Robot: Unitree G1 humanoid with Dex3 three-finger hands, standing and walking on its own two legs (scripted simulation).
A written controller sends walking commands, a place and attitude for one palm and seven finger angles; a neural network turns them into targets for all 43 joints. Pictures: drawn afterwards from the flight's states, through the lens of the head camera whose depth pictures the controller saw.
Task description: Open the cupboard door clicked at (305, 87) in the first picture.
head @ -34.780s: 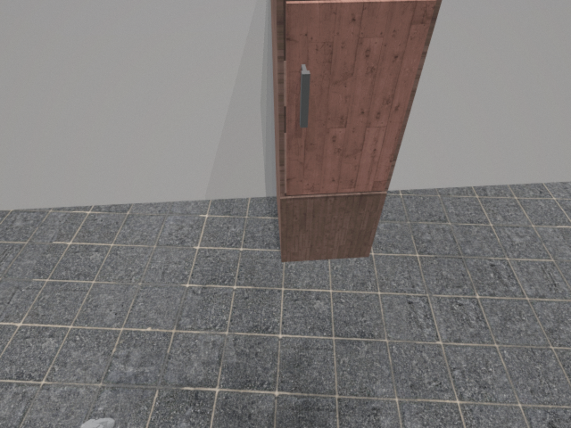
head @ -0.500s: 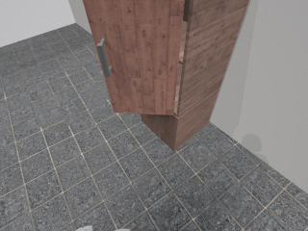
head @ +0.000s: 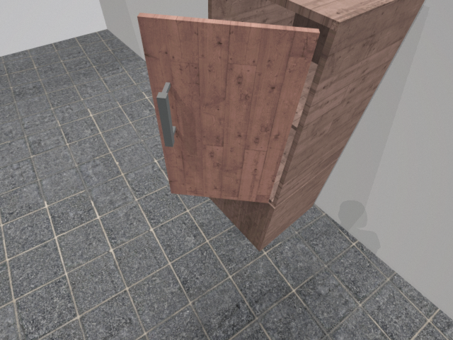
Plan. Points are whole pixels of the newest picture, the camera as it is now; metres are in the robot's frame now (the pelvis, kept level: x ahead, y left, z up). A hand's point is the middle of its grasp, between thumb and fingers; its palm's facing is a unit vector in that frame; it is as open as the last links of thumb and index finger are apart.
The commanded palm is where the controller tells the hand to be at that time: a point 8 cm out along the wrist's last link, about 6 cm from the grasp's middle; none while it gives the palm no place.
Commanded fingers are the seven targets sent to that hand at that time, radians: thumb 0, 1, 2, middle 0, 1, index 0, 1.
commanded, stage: come to a stop and stand still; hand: left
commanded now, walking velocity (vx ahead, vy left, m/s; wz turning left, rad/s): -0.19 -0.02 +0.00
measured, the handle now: (168, 115) +0.58 +0.19 +0.04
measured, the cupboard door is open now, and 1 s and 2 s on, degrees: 45 45 45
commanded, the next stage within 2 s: look again from close up in 0.74 s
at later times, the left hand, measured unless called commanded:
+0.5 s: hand out of the picture +0.07 +0.21 -0.18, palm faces -0.02 -0.97 -0.23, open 7.4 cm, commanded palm none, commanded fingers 0.00 0.90 0.90 -0.20 -0.30 -0.20 -0.30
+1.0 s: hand out of the picture +0.02 +0.19 -0.16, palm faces -0.05 -0.97 -0.23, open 7.3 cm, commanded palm none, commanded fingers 0.00 0.90 0.90 -0.20 -0.30 -0.20 -0.30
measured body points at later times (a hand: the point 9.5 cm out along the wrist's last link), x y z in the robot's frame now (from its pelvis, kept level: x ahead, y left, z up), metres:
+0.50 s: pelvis +0.01 +0.02 -0.01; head +0.02 +0.02 +0.44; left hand +0.07 +0.26 -0.16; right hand +0.05 -0.21 -0.15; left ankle -0.02 +0.10 -0.74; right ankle +0.01 -0.12 -0.73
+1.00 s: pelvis +0.00 +0.01 +0.00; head +0.01 -0.02 +0.45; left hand +0.03 +0.24 -0.14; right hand +0.00 -0.21 -0.17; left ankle -0.02 +0.10 -0.74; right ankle +0.01 -0.12 -0.74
